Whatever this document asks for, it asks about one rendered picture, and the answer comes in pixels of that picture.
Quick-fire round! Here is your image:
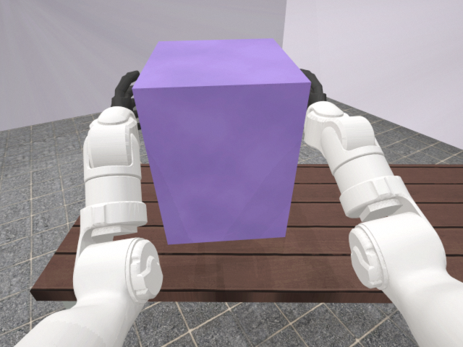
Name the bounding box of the right robot forearm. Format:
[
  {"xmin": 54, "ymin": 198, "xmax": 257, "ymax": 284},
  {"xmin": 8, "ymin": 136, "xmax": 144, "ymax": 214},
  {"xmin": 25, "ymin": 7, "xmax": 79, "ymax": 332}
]
[{"xmin": 304, "ymin": 101, "xmax": 446, "ymax": 264}]

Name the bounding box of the left robot upper arm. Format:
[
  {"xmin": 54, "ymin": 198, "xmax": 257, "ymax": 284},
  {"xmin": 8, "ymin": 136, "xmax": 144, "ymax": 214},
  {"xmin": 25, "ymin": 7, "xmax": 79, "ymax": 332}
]
[{"xmin": 14, "ymin": 237, "xmax": 163, "ymax": 347}]

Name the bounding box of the left robot hand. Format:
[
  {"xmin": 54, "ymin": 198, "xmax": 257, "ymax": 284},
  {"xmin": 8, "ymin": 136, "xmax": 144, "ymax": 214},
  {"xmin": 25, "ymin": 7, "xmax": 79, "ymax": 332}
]
[{"xmin": 111, "ymin": 71, "xmax": 141, "ymax": 130}]

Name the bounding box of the right robot hand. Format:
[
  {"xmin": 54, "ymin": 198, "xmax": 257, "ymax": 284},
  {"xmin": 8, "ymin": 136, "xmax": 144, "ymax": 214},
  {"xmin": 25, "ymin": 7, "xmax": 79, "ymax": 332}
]
[{"xmin": 300, "ymin": 69, "xmax": 326, "ymax": 109}]

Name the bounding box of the left robot forearm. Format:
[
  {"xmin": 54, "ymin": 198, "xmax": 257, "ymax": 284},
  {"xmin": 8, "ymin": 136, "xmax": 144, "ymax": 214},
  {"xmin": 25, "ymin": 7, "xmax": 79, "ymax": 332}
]
[{"xmin": 73, "ymin": 106, "xmax": 148, "ymax": 298}]

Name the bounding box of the table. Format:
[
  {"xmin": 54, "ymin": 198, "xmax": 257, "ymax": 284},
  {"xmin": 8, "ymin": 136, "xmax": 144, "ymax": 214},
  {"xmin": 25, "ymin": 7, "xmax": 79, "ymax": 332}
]
[{"xmin": 30, "ymin": 164, "xmax": 463, "ymax": 309}]

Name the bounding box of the carton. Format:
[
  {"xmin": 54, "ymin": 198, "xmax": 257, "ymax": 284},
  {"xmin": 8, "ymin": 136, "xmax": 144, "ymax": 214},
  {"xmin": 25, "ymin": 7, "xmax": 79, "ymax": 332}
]
[{"xmin": 132, "ymin": 38, "xmax": 311, "ymax": 244}]

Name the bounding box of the right robot upper arm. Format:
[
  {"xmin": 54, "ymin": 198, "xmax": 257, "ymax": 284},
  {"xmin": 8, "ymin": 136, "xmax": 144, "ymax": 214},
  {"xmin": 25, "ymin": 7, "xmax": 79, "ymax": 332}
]
[{"xmin": 349, "ymin": 212, "xmax": 463, "ymax": 347}]

